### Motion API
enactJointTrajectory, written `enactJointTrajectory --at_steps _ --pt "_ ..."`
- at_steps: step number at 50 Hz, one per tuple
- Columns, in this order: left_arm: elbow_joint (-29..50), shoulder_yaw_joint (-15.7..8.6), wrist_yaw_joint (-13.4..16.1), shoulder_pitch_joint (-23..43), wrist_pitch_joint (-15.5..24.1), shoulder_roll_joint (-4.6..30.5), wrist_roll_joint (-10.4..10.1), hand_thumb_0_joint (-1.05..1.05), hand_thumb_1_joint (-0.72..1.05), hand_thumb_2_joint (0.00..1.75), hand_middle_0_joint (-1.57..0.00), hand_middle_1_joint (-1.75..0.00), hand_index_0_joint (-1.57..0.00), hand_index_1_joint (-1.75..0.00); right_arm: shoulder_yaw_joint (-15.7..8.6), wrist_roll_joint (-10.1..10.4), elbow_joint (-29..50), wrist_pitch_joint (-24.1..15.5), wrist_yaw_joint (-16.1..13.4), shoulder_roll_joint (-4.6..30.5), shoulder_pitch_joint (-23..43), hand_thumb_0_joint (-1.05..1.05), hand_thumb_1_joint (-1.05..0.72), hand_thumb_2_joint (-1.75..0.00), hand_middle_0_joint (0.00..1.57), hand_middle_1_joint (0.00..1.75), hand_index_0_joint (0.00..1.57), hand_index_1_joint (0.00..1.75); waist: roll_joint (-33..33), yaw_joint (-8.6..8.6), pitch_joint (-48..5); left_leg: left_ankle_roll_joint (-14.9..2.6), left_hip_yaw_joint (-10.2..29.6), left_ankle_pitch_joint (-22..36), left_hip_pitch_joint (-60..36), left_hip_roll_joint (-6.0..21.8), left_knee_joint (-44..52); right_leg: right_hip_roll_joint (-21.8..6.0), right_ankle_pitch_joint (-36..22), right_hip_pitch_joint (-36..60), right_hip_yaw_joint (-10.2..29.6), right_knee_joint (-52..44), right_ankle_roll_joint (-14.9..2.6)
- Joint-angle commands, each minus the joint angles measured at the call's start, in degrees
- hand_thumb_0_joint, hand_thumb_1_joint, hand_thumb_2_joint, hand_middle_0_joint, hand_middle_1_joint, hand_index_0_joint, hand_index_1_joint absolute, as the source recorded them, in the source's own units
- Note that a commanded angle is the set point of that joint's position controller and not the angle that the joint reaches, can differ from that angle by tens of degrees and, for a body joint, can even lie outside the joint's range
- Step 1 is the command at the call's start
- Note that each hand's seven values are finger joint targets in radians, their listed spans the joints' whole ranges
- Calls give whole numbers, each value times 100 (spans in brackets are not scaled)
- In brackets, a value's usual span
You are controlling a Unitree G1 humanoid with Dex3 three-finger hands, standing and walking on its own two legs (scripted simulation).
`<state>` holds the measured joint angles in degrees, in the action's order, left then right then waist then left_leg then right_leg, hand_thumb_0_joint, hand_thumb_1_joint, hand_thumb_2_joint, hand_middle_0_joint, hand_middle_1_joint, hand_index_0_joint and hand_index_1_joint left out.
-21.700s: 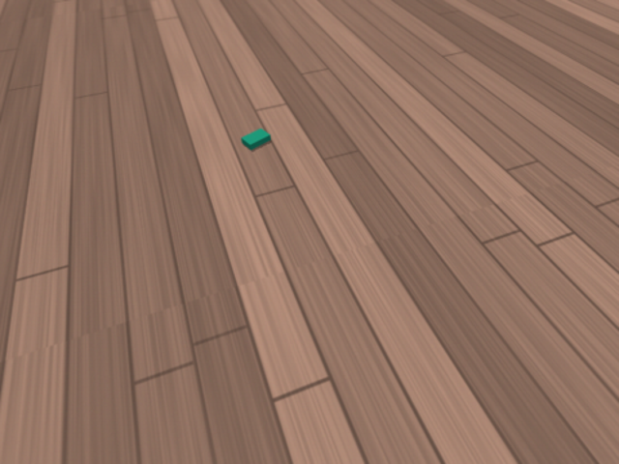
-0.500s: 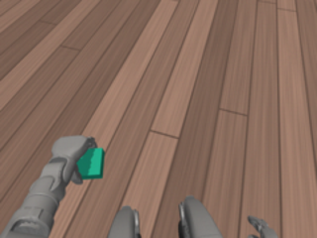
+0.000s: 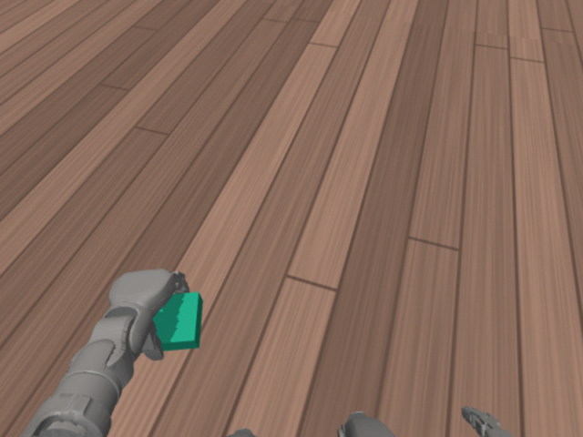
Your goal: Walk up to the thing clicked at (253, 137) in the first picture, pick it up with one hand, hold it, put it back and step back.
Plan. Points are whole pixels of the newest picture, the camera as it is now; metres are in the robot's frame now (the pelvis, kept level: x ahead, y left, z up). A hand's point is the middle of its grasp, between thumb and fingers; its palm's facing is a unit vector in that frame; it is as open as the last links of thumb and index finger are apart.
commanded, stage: hold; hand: left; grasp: from above
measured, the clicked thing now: (158, 322) +0.33 +0.22 -0.11
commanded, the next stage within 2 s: crouch in 1.96 s
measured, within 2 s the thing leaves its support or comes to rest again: neither
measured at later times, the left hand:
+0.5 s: hand (144, 304) +0.33 +0.22 -0.03, palm faces -0.48 -0.02 -0.88, open 10.9 cm
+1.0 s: hand (147, 315) +0.30 +0.20 -0.01, palm faces -0.47 -0.02 -0.88, open 10.9 cm
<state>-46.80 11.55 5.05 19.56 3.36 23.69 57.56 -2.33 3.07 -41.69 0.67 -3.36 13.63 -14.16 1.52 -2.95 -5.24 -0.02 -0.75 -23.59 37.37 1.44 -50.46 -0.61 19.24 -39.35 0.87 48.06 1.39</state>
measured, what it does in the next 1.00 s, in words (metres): stands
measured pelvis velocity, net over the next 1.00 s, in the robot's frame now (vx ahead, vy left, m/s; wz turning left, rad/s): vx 0.01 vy -0.01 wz -0.01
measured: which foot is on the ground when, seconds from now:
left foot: down 0.00-1.00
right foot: down 0.00-1.00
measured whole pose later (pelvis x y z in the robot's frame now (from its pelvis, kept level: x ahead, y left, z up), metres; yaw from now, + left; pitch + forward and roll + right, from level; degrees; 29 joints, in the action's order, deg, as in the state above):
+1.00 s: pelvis +0.01 -0.01 +0.03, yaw -1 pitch +3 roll +0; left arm -35.5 12.6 -2.9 13.0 5.5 24.5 56.7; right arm -1.6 3.6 -39.2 3.9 -4.4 14.3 -11.2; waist 2.6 -0.2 -2.1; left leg 0.5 -1.7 -17.4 20.1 1.2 -34.8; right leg -0.7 14.3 -23.5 1.6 34.9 0.8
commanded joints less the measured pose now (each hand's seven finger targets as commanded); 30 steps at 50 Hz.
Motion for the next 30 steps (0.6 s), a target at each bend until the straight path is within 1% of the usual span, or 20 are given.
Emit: enactJointTrajectory --at_steps 1,2,3,4,6,9,12,13,15,18,19,20,21,22,23,24,26,27,28,30 --pt "1134 -433 73 1698 79 1146 -51 0 82 72 -117 -54 -117 -54 -292 -21 604 -138 -73 816 18 0 -90 -90 20 30 20 30 70 31 -1593 -32 79 1302 -1125 -213 992 227 -875 1136 -80 -893 -210" --pt "1204 -440 63 1693 94 1184 -36 0 82 72 -118 -53 -117 -54 -300 -12 611 -128 -77 835 45 0 -90 -90 20 30 20 30 73 47 -1650 -33 63 1361 -1239 -216 1037 220 -919 1222 -80 -933 -217" --pt "1201 -472 52 1723 106 1211 -29 0 81 73 -117 -53 -116 -54 -288 -19 590 -123 -83 819 18 0 -90 -90 20 30 20 30 121 9 -1592 -27 71 1412 -1211 -222 1046 229 -978 1214 -61 -951 -211" --pt "1353 -464 40 1727 139 1199 -61 0 81 72 -116 -51 -115 -53 -299 -18 624 -118 -78 833 58 0 -90 -90 20 30 20 30 133 65 -1670 -14 64 1489 -1374 -211 1111 230 -1011 1301 -89 -979 -222" --pt "1317 -497 21 1667 161 1260 -7 0 79 73 -116 -50 -114 -52 -294 -26 604 -98 -89 839 63 0 -90 -90 20 30 20 30 152 46 -1622 -8 74 1637 -1453 -202 1150 238 -1119 1350 -92 -1023 -222" --pt "1363 -507 -32 1745 186 1339 70 0 77 76 -116 -50 -113 -53 -277 -21 649 -63 -92 829 138 0 -90 -90 20 30 20 30 79 94 -1589 -36 38 1697 -1494 -247 1229 219 -1238 1568 -50 -1149 -207" --pt "1289 -453 -78 1560 163 1169 4 0 76 78 -115 -51 -112 -54 -273 -16 628 -41 -75 807 146 0 -90 -90 20 30 20 30 52 85 -1431 -19 38 1751 -1528 -237 1335 225 -1264 1603 -43 -1226 -208" --pt "1408 -502 -104 1557 162 1253 -33 0 77 78 -115 -51 -113 -53 -283 -7 643 -32 -75 829 168 0 -90 -90 20 30 20 30 95 160 -1439 -11 35 1800 -1609 -231 1392 232 -1286 1682 -62 -1269 -210" --pt "1380 -429 -202 1433 148 1174 -38 0 76 79 -116 -48 -113 -52 -289 4 683 -9 -72 841 171 0 -90 -90 20 30 20 30 -12 104 -1427 -23 11 1953 -1704 -228 1415 231 -1439 1752 -52 -1291 -210" --pt "1513 -437 -329 1390 155 1250 -31 0 73 80 -116 -48 -111 -52 -291 5 728 32 -78 838 261 0 -90 -90 20 30 20 30 44 168 -1375 -19 10 2105 -1795 -216 1491 248 -1526 1831 -87 -1343 -217" --pt "1568 -413 -349 1367 163 1194 -70 0 73 80 -115 -49 -111 -53 -282 4 748 37 -75 827 265 0 -90 -90 20 30 20 30 -1 144 -1363 -14 13 2122 -1802 -210 1504 251 -1530 1871 -86 -1339 -217" --pt "1593 -402 -372 1344 167 1204 -64 0 74 80 -115 -48 -112 -53 -285 11 767 42 -74 836 291 0 -90 -90 20 30 20 30 -18 183 -1384 -18 20 2140 -1838 -215 1531 252 -1553 1934 -94 -1357 -221" --pt "1661 -441 -383 1391 178 1238 -75 0 74 79 -115 -48 -112 -53 -283 7 769 48 -77 837 287 0 -90 -90 20 30 20 30 35 147 -1445 -19 5 2225 -1857 -226 1522 239 -1643 1964 -79 -1334 -215" --pt "1640 -491 -400 1392 175 1312 -28 0 73 80 -115 -48 -111 -52 -280 11 791 60 -85 831 297 0 -90 -90 20 30 20 30 50 196 -1453 -24 1 2253 -1885 -229 1532 240 -1683 1957 -74 -1362 -216" --pt "1755 -459 -419 1442 195 1268 -59 0 72 80 -115 -49 -111 -53 -273 11 809 72 -84 837 286 0 -90 -90 20 30 20 30 42 173 -1427 -24 -9 2237 -1888 -233 1550 237 -1672 1962 -64 -1370 -216" --pt "1795 -528 -417 1408 208 1335 -69 0 73 79 -114 -49 -111 -53 -278 16 840 76 -84 839 342 0 -90 -90 20 30 20 30 90 219 -1405 -12 -12 2235 -1958 -217 1594 246 -1617 1980 -90 -1390 -226" --pt "1802 -491 -431 1453 212 1263 -91 0 72 77 -113 -48 -110 -51 -269 11 830 84 -85 843 347 0 -90 -90 20 30 20 30 130 158 -1354 3 -6 2248 -2026 -198 1642 257 -1600 1925 -86 -1401 -232" --pt "1783 -501 -431 1416 205 1301 -40 0 72 77 -113 -47 -110 -51 -269 10 826 90 -91 852 345 0 -90 -90 20 30 20 30 149 175 -1346 3 -1 2309 -2028 -195 1646 260 -1654 1940 -95 -1407 -228" --pt "1896 -547 -423 1467 214 1344 -73 0 73 75 -113 -47 -110 -50 -280 14 843 91 -92 867 373 0 -90 -90 20 30 20 30 154 198 -1397 0 0 2291 -2076 -199 1674 258 -1629 2001 -98 -1427 -223" --pt "1826 -515 -422 1369 199 1288 -32 0 70 77 -113 -46 -109 -50 -258 12 880 100 -94 832 408 0 -90 -90 20 30 20 30 99 226 -1260 -14 -3 2181 -2023 -219 1705 244 -1579 2002 -76 -1491 -218"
